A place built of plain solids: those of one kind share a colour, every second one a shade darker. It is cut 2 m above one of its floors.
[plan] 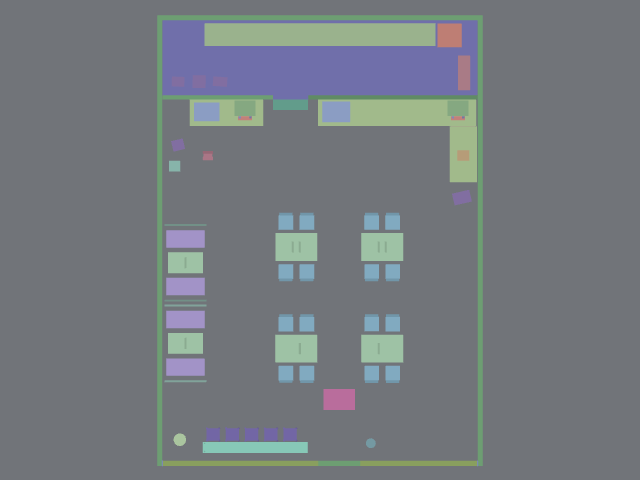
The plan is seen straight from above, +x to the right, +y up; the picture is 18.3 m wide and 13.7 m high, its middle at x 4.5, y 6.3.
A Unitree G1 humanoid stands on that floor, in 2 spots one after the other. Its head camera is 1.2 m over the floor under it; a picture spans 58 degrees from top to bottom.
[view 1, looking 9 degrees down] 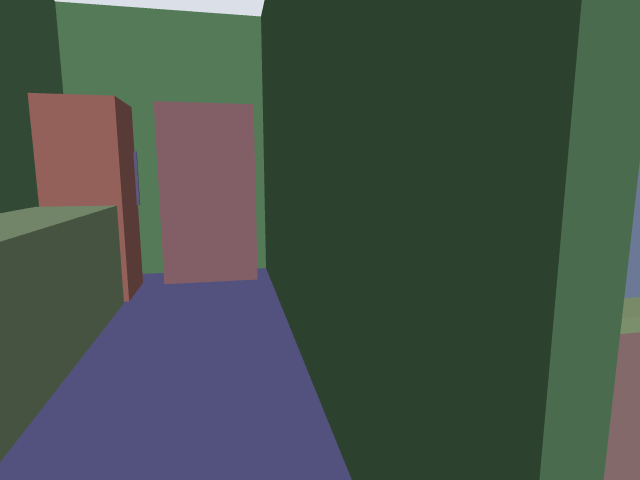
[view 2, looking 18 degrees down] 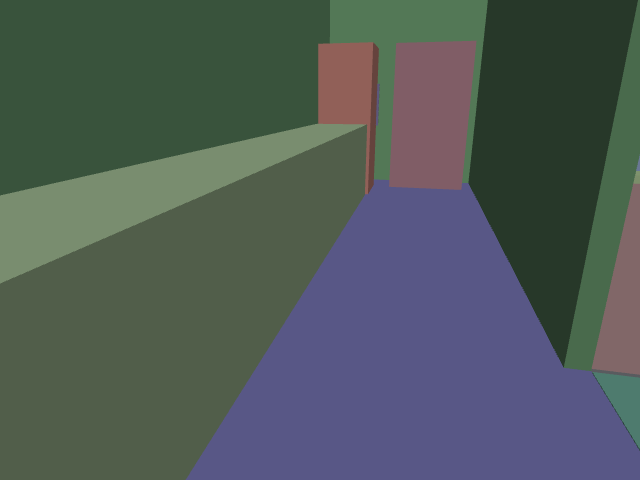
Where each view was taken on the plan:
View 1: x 3.66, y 10.87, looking -12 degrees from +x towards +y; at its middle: wall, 2.15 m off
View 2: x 2.20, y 11.15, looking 13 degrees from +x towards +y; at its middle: back_worktop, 3.21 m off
